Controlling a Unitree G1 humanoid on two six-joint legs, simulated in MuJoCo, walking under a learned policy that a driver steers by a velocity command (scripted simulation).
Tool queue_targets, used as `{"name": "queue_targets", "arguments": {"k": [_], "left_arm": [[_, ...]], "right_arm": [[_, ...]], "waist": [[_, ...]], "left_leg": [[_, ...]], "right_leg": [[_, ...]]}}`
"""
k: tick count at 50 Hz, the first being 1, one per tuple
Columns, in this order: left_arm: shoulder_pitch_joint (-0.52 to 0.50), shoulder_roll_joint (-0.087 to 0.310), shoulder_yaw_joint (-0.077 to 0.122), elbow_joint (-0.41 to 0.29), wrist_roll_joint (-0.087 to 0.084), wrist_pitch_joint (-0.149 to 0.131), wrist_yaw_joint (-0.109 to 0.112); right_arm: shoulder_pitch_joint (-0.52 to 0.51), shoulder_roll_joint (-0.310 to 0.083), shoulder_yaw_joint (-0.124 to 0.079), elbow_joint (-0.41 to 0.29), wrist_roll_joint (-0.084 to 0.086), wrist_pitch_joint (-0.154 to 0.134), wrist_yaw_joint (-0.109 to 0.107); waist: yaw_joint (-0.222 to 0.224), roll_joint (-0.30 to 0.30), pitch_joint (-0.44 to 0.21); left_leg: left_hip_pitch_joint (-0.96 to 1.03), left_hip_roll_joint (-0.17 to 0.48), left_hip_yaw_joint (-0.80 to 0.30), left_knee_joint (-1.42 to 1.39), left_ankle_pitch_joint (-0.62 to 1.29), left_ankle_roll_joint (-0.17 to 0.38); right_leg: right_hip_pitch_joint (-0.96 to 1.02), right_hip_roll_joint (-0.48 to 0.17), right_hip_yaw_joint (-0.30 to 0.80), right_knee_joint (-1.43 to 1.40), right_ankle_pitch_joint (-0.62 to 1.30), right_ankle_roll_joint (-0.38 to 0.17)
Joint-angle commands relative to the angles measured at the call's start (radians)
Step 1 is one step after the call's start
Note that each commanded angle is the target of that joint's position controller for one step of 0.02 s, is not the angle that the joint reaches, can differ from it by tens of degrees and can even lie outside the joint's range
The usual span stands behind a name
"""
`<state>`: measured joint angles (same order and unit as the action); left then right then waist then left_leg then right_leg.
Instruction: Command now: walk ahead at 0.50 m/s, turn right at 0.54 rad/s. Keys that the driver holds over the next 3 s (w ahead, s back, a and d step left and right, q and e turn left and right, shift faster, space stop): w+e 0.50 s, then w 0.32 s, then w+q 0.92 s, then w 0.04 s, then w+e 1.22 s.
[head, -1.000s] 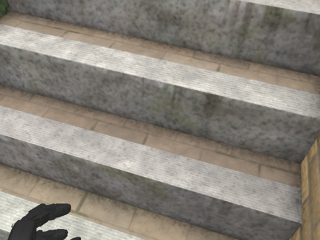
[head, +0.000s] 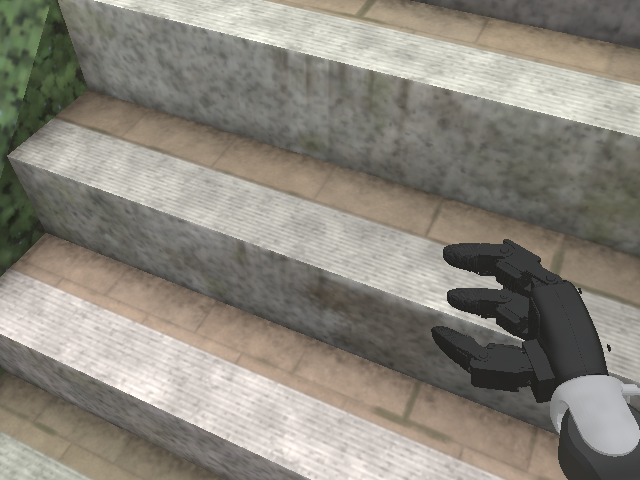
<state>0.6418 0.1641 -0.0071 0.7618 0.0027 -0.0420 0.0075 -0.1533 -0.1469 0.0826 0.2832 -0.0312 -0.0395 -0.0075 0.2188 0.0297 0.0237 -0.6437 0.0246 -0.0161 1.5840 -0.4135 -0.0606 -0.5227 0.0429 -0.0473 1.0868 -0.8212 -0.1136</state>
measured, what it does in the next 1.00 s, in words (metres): goes down, backwards, turning right: left foot 0.20 m lower, then right foot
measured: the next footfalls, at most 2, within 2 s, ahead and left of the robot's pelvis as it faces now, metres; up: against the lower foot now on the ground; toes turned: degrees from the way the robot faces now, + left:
left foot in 0.10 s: -0.10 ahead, +0.16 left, -0.20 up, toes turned +3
right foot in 0.30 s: -0.14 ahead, -0.06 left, -0.20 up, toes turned -19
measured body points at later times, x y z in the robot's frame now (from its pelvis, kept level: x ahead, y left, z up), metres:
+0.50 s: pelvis -0.17 +0.05 -0.19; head -0.20 +0.03 +0.26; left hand -0.02 +0.24 -0.29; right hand -0.02 -0.23 -0.23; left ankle -0.18 +0.17 -0.69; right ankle -0.19 -0.04 -0.87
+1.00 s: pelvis -0.28 +0.06 -0.32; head -0.27 +0.07 +0.13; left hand +0.00 +0.07 -0.39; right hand -0.39 -0.13 -0.45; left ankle -0.24 +0.16 -1.06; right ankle -0.32 -0.10 -0.86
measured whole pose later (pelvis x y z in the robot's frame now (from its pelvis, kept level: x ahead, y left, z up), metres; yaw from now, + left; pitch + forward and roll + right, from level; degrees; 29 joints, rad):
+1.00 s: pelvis -0.28 +0.06 -0.32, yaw -23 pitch +4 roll -2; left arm 0.00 0.08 -0.09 0.65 0.00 -0.01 0.01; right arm 0.47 -0.15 0.02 0.79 -0.05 -0.01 -0.07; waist -0.15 0.02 -0.06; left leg -0.32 0.08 0.10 0.52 -0.27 0.08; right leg -0.94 -0.17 -0.04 1.64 0.09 0.05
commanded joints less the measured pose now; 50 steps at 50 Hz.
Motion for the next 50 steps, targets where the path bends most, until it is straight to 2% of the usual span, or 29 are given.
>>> {"name": "queue_targets", "arguments": {"k": [1, 2, 3, 5, 6, 7, 9, 10, 12, 14, 15, 16, 17, 18, 21, 25, 29, 31, 33, 34, 36, 37, 38, 39, 40, 41, 43, 45, 50], "left_arm": [[-0.646, 0.112, 0.001, -0.292, 0.013, -0.068, 0.047], [-0.513, 0.035, -0.005, -0.253, 0.002, -0.020, 0.073], [-0.366, 0.011, 0.000, -0.265, -0.012, 0.025, 0.081], [-0.161, -0.010, 0.014, -0.254, -0.029, 0.096, 0.081], [-0.061, -0.003, 0.023, -0.237, -0.012, 0.117, 0.071], [0.100, 0.104, 0.057, -0.220, 0.010, 0.120, 0.046], [0.105, 0.196, 0.065, -0.214, -0.031, 0.081, 0.017], [0.060, 0.217, 0.071, -0.223, -0.033, 0.078, 0.012], [-0.221, 0.159, 0.060, -0.202, 0.015, 0.097, 0.003], [-0.274, 0.109, 0.050, -0.165, 0.028, 0.122, 0.005], [-0.218, 0.061, 0.031, -0.086, 0.027, 0.101, -0.017], [-0.243, 0.087, 0.018, -0.075, 0.044, 0.045, -0.024], [-0.322, 0.185, 0.032, -0.144, 0.057, 0.026, -0.012], [-0.349, 0.219, 0.044, -0.195, 0.025, 0.018, 0.004], [-0.387, 0.173, 0.020, -0.226, 0.010, 0.002, 0.042], [-0.433, 0.135, -0.005, -0.262, 0.066, -0.014, 0.065], [-0.775, 0.052, -0.049, -0.380, 0.096, -0.039, 0.043], [-1.002, -0.067, -0.101, -0.506, 0.042, -0.048, 0.023], [-0.785, -0.093, -0.113, -0.520, -0.043, -0.038, 0.028], [-0.639, -0.147, -0.118, -0.484, -0.050, -0.020, 0.021], [-0.647, -0.194, -0.111, -0.461, -0.038, -0.037, -0.024], [-0.497, -0.206, -0.113, -0.433, -0.016, -0.047, -0.046], [-0.434, -0.092, -0.120, -0.448, -0.095, -0.010, -0.015], [-0.801, 0.080, -0.072, -0.469, -0.075, 0.023, 0.023], [-0.988, 0.136, -0.028, -0.476, -0.046, 0.050, 0.041], [-1.000, 0.102, -0.022, -0.466, -0.023, 0.070, 0.051], [-0.983, 0.037, -0.041, -0.420, -0.006, 0.058, 0.042], [-0.950, -0.074, -0.073, -0.336, 0.002, 0.022, 0.011], [-0.835, -0.091, -0.073, -0.203, -0.004, -0.011, 0.005]], "right_arm": [[0.560, -0.169, -0.103, 0.171, 0.005, 0.055, -0.031], [0.473, -0.080, -0.072, 0.241, 0.027, 0.047, -0.011], [0.262, -0.014, -0.050, 0.252, 0.005, 0.041, 0.008], [-0.040, 0.012, -0.035, 0.225, -0.015, 0.040, 0.026], [-0.109, -0.006, -0.034, 0.208, -0.046, 0.030, 0.025], [-0.109, -0.195, -0.083, 0.214, -0.056, -0.031, 0.021], [-0.029, -0.309, -0.137, 0.260, -0.008, -0.083, 0.019], [-0.043, -0.274, -0.134, 0.233, 0.007, -0.082, 0.011], [0.064, -0.225, -0.121, 0.242, 0.006, -0.033, -0.011], [0.125, -0.190, -0.107, 0.217, 0.052, 0.004, -0.048], [0.163, -0.180, -0.103, 0.214, 0.042, 0.006, -0.040], [0.165, -0.088, -0.077, 0.162, 0.020, 0.009, 0.004], [0.178, -0.083, -0.071, 0.077, 0.017, -0.006, 0.025], [0.174, -0.119, -0.067, 0.067, 0.033, -0.013, 0.035], [0.311, -0.157, -0.091, 0.098, 0.029, 0.044, 0.014], [0.425, -0.180, -0.117, 0.150, 0.009, 0.083, -0.021], [0.857, -0.194, -0.123, 0.346, 0.011, 0.108, -0.034], [0.871, -0.107, -0.089, 0.471, -0.055, 0.101, -0.008], [0.699, 0.021, -0.054, 0.545, -0.019, 0.085, 0.022], [0.675, 0.007, -0.044, 0.584, -0.007, 0.071, 0.028], [0.630, -0.103, -0.051, 0.581, -0.059, 0.010, 0.051], [0.618, -0.282, -0.106, 0.542, -0.011, 0.020, 0.035], [0.452, -0.671, -0.222, 0.425, 0.043, -0.010, -0.016], [0.453, -0.498, -0.203, 0.408, -0.014, -0.024, -0.055], [0.545, -0.371, -0.157, 0.451, -0.074, -0.034, -0.074], [0.588, -0.344, -0.141, 0.440, -0.061, -0.045, -0.080], [0.651, -0.292, -0.119, 0.432, -0.027, -0.043, -0.084], [0.723, -0.184, -0.088, 0.464, -0.032, -0.009, -0.083], [0.683, -0.123, -0.104, 0.479, -0.008, 0.049, -0.069]], "waist": [[-0.462, 0.002, -0.096], [-0.358, 0.063, -0.040], [-0.187, 0.179, 0.017], [0.022, 0.151, 0.085], [0.100, 0.057, 0.022], [0.183, 0.110, -0.202], [0.146, 0.186, -0.371], [0.139, 0.138, -0.369], [-0.020, -0.009, -0.223], [-0.094, -0.141, -0.023], [-0.115, -0.276, 0.036], [-0.220, -0.304, 0.077], [-0.272, -0.367, -0.086], [-0.235, -0.303, -0.152], [-0.299, -0.059, -0.051], [-0.362, -0.091, -0.108], [-0.534, -0.117, -0.090], [-0.509, -0.081, 0.085], [-0.265, 0.013, 0.068], [-0.163, 0.069, -0.041], [-0.101, 0.067, -0.125], [-0.036, 0.104, -0.194], [0.001, 0.263, -0.120], [-0.228, -0.142, -0.002], [-0.320, -0.294, 0.039], [-0.349, -0.319, -0.006], [-0.375, -0.240, 0.022], [-0.387, -0.153, -0.037], [-0.334, 0.122, -0.096]], "left_leg": [[0.571, 0.029, 0.024, -0.554, 0.207, 0.089], [0.508, 0.028, 0.125, -1.018, 0.474, 0.134], [0.403, 0.044, 0.093, -1.211, 0.641, 0.137], [0.106, 0.104, 0.090, -1.518, 0.753, 0.136], [0.131, 0.100, 0.120, -1.390, 0.864, 0.098], [0.411, 0.315, -0.037, -1.059, 1.403, 0.187], [0.698, 0.497, -0.231, -1.143, 0.913, 0.330], [0.742, 0.472, -0.284, -1.091, 0.700, 0.328], [0.583, 0.417, -0.203, -1.063, 0.630, 0.279], [0.391, 0.229, 0.014, -0.763, 0.399, 0.181], [0.159, 0.056, 0.139, -0.325, -0.230, 0.143], [-0.104, -0.096, 0.209, 0.163, -0.272, 0.092], [-0.219, -0.096, 0.060, 0.235, -0.097, 0.004], [-0.213, -0.055, -0.018, 0.246, -0.032, -0.043], [-0.161, -0.031, -0.023, 0.291, 0.093, -0.066], [0.026, -0.074, 0.056, 0.235, 0.196, -0.023], [0.364, -0.037, 0.143, -0.261, 0.205, 0.077], [0.346, 0.023, 0.256, -0.991, 0.443, 0.180], [0.331, 0.069, 0.251, -1.399, 0.549, 0.245], [0.356, 0.085, 0.230, -1.463, 0.494, 0.239], [0.377, 0.120, -0.013, -1.031, 0.872, 0.136], [0.542, 0.263, -0.283, -1.076, 0.717, 0.158], [0.540, 0.660, -0.832, -1.468, -0.323, 0.368], [0.511, 0.647, -0.914, -1.554, -0.631, 0.378], [0.466, 0.595, -0.876, -1.553, -0.596, 0.372], [0.480, 0.523, -0.790, -1.532, -0.546, 0.356], [0.480, 0.408, -0.592, -1.437, -0.392, 0.349], [0.401, 0.299, -0.382, -1.334, -0.192, 0.320], [0.310, 0.190, -0.096, -1.349, 0.083, 0.308]], "right_leg": [[-0.602, -0.065, 0.194, 0.130, 0.418, 0.065], [-0.507, 0.055, -0.019, 0.389, 0.163, 0.117], [-0.461, 0.070, -0.035, 0.580, 0.040, 0.123], [-0.242, 0.189, 0.023, 1.033, 0.152, 0.145], [-0.250, 0.202, 0.060, 1.182, 0.182, 0.149], [-0.307, 0.113, 0.078, 1.413, 0.158, 0.211], [-0.422, -0.126, 0.185, 1.236, 0.279, 0.234], [-0.380, -0.234, 0.251, 0.774, 0.334, 0.201], [-0.130, -0.225, 0.062, 0.024, 0.250, 0.124], [0.150, -0.147, -0.101, -0.670, 0.291, 0.030], [0.347, -0.183, -0.031, -0.887, 0.640, -0.064], [0.369, -0.123, 0.028, -0.491, 1.077, -0.077], [0.362, -0.194, 0.294, -0.386, 1.200, -0.163], [0.278, -0.289, 0.502, -0.507, 0.937, -0.220], [0.037, -0.292, 0.485, -0.457, 0.444, -0.142], [-0.132, -0.191, 0.345, -0.340, 0.343, -0.076], [-0.434, -0.125, 0.145, -0.064, 0.312, 0.052], [-0.488, -0.081, 0.033, 0.088, 0.297, 0.116], [-0.362, -0.134, 0.080, 0.246, 0.126, 0.001], [-0.304, -0.100, 0.032, 0.562, 0.147, -0.007], [-0.605, -0.003, 0.092, 1.260, 0.306, 0.066], [-0.813, -0.047, 0.261, 1.391, 0.356, 0.087], [-1.004, -0.259, 0.430, 1.116, 0.400, 0.126], [-1.088, -0.261, 0.359, 1.005, 0.588, 0.180], [-1.057, -0.215, 0.337, 1.028, 0.720, 0.179], [-0.992, -0.189, 0.265, 1.036, 0.718, 0.194], [-0.915, -0.241, 0.163, 0.882, 0.832, 0.190], [-0.737, -0.235, 0.035, 0.817, 0.970, 0.178], [-0.241, -0.134, -0.108, 0.235, 0.800, 0.159]]}}
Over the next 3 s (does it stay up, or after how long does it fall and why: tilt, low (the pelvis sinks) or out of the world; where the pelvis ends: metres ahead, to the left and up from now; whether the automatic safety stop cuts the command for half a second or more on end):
stays up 0.18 0.46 -0.07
